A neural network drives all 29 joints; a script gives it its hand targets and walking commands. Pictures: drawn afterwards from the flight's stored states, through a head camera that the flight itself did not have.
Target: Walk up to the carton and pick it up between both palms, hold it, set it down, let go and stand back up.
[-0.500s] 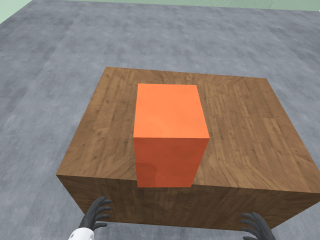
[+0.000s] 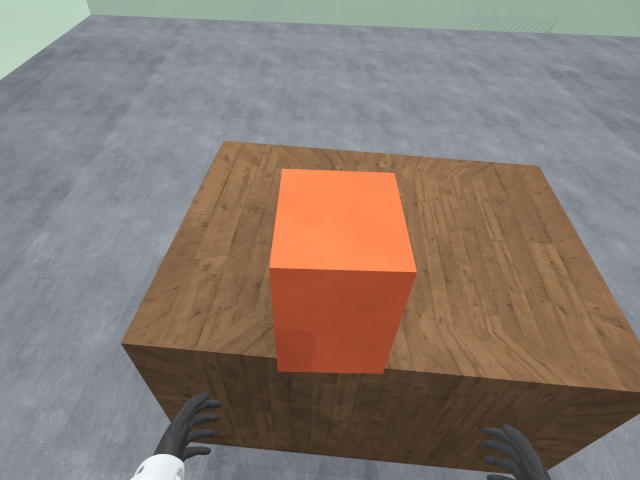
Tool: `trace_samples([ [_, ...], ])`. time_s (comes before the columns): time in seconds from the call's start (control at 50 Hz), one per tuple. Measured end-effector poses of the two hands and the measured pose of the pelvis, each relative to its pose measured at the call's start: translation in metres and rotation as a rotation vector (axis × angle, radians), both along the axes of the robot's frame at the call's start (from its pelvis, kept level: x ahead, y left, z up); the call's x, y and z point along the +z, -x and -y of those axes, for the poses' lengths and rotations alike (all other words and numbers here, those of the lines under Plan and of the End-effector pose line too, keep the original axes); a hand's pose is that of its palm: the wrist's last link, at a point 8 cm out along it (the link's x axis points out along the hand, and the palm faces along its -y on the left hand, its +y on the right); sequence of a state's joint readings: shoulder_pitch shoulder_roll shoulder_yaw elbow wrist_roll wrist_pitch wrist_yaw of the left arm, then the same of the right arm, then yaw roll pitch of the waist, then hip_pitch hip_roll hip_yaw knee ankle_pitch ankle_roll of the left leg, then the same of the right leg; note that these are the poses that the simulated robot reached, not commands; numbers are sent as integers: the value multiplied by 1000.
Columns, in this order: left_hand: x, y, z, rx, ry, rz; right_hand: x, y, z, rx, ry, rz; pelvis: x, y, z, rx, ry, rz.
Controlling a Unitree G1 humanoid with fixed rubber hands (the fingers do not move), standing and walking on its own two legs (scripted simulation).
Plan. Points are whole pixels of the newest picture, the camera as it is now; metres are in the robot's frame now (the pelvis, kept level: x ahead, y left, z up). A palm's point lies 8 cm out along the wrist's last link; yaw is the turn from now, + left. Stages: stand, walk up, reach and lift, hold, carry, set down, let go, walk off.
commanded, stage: stand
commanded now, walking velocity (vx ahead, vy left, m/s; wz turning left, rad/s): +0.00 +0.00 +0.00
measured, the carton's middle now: (334, 275) +0.47 +0.02 -0.06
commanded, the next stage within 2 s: none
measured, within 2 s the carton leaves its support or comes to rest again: neither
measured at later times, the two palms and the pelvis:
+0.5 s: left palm out of the picture +0.05 +0.26 -0.13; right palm out of the picture +0.04 -0.21 -0.12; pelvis +0.01 +0.03 +0.00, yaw +0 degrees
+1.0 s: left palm out of the picture +0.02 +0.25 -0.15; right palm out of the picture +0.03 -0.18 -0.14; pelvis +0.03 +0.04 +0.00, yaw +0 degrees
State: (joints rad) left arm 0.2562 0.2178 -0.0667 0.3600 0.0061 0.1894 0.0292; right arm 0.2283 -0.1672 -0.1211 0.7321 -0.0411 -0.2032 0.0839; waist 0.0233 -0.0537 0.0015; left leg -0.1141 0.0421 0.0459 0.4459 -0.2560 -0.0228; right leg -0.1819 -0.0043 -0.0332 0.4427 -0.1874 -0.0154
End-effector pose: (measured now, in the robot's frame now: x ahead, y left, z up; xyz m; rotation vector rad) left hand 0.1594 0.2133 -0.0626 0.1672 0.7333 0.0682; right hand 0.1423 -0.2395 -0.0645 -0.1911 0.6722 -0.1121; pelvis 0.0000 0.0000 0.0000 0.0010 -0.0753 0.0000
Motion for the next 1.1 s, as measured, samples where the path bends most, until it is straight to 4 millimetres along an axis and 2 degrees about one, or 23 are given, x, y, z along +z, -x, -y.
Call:
trace_samples([
  [0.08, -16, 22, -13, -4, -41, -41, -21, 18, 0, -39, 2, -164, -2, 4, 1, 4, 2, -23],
  [0.18, -39, 66, -30, 43, -50, -195, -47, 62, -6, -78, -18, -354, -2, 6, -3, 3, 9, -53],
  [0.26, -54, 95, -34, 69, -39, -314, -56, 93, -15, -91, -25, -463, -2, 5, -8, 2, 13, -72],
  [0.32, -61, 107, -38, 92, -23, -364, -59, 106, -22, -91, -27, -504, -2, 2, -13, 3, 13, -72],
  [0.48, -70, 112, -45, 119, 1, -407, -59, 105, -31, -112, -16, -506, -1, -10, -26, 1, 8, -68],
  [0.7, -76, 144, -51, 160, -7, -584, -66, 103, -41, -119, -28, -573, 1, -24, -35, 4, 5, -83],
  [0.86, -82, 137, -47, 166, 4, -606, -70, 99, -50, -114, -31, -594, 1, -30, -36, 9, 8, -60],
  [0.98, -86, 141, -37, 149, 28, -649, -71, 110, -54, -128, -34, -634, 1, -31, -38, 5, 7, -52],
  [1.1, -88, 142, -40, 155, 27, -661, -72, 124, -53, -140, -24, -670, 1, -31, -40, 6, 7, -39],
])
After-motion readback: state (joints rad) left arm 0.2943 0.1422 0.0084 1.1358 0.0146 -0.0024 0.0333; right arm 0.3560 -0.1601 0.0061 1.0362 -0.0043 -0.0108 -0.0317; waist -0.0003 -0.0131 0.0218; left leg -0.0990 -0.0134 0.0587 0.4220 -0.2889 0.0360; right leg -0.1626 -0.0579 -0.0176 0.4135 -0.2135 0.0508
